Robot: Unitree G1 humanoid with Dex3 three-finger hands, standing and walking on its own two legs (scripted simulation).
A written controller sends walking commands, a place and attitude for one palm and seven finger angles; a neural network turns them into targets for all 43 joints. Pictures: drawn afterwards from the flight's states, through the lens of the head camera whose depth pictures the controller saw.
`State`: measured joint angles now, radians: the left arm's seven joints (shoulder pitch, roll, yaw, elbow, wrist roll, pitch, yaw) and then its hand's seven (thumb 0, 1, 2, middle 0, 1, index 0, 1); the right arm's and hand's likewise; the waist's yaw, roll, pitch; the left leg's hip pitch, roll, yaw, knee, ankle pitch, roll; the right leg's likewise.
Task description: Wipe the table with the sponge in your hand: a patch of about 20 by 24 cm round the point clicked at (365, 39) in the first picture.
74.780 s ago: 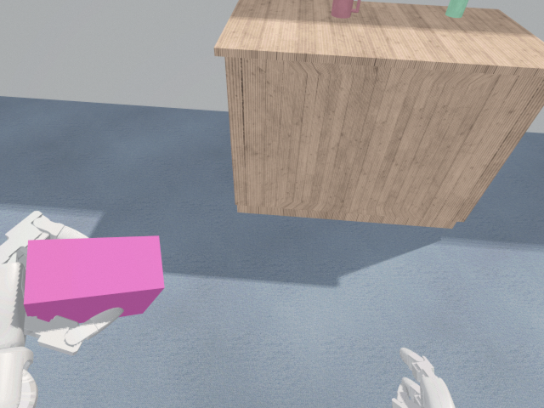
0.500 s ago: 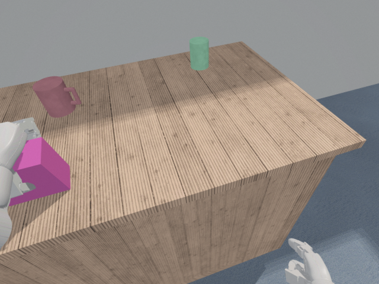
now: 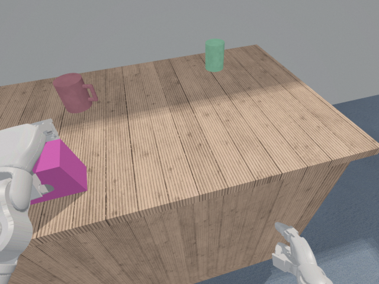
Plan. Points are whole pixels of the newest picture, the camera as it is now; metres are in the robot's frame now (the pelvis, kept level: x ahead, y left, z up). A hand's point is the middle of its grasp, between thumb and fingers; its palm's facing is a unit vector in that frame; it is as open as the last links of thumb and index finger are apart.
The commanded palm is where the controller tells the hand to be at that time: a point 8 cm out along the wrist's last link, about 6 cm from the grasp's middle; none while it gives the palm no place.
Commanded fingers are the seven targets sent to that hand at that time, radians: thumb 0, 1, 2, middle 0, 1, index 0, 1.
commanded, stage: lift the sponge slowly off the table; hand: left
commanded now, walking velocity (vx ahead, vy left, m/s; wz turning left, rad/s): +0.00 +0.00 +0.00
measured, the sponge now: (49, 178) +0.25 +0.34 +0.11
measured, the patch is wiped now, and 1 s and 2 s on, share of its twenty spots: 1.00 1.00 1.00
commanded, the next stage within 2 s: bring the sponge back beside the body in 1.88 s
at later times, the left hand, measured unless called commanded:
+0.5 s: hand (35, 166) +0.23 +0.32 +0.18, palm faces +0.11 -0.05 -0.99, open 10.1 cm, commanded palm +0.19 +0.32 +0.24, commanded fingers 0.00 0.10 1.30 -1.20 -1.60 -1.20 -1.60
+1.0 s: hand (23, 156) +0.23 +0.32 +0.21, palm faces +0.09 +0.00 -1.00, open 10.1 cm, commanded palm +0.19 +0.31 +0.28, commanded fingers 0.00 0.10 1.30 -1.20 -1.60 -1.20 -1.60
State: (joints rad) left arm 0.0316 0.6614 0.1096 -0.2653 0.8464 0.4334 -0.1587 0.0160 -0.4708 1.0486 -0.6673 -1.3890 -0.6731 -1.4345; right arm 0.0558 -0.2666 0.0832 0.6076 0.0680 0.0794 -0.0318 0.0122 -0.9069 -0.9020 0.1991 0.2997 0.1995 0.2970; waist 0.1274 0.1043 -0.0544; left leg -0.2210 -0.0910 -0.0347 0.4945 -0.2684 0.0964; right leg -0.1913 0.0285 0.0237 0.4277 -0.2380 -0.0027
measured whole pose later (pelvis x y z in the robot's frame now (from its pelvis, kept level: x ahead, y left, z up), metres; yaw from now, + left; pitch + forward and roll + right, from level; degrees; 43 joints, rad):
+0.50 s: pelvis -0.01 -0.01 +0.00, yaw +1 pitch -2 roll -2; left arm -0.03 0.70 0.08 -0.25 0.81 0.42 -0.21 0.01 -0.51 1.05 -0.72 -1.34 -0.73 -1.38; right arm 0.03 -0.26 0.09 0.63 0.06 0.06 -0.06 0.01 -0.91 -0.90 0.20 0.30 0.20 0.30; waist 0.15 0.09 -0.02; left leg -0.18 -0.08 -0.05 0.47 -0.24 0.08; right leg -0.16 0.03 0.01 0.40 -0.22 -0.01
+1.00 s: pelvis -0.03 -0.03 +0.00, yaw +1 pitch -4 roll -1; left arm -0.23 0.75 0.08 -0.02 0.82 0.36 -0.28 0.01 -0.52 1.06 -0.74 -1.32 -0.75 -1.36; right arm 0.04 -0.27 0.09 0.66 0.07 0.04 -0.09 0.01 -0.91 -0.90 0.20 0.30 0.20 0.30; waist 0.14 0.10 0.00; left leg -0.18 -0.07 -0.06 0.45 -0.20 0.05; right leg -0.16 0.05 0.00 0.41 -0.19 -0.04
